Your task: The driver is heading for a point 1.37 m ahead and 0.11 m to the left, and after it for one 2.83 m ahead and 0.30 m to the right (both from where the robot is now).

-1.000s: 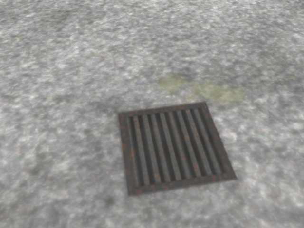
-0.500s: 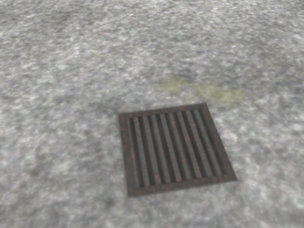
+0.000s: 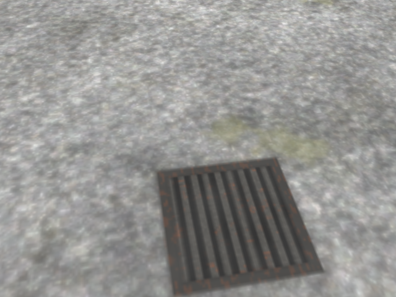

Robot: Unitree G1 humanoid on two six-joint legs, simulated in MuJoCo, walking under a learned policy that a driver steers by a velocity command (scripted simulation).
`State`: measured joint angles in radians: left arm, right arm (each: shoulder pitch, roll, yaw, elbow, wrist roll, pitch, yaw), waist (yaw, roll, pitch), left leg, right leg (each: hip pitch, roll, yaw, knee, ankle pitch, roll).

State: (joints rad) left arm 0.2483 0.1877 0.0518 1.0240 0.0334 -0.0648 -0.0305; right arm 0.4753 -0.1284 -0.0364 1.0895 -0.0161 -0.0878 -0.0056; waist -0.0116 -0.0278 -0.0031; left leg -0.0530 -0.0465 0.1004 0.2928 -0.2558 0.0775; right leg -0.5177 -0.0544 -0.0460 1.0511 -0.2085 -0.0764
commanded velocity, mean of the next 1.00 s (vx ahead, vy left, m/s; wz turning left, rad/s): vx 0.49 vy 0.00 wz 0.00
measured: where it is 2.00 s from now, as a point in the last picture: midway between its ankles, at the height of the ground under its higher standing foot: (194, 166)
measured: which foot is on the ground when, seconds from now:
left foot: down 0.00-0.30, up 0.32-0.80, down 0.82-1.00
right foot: up 0.00-0.26, down 0.28-0.82, up 0.84-1.00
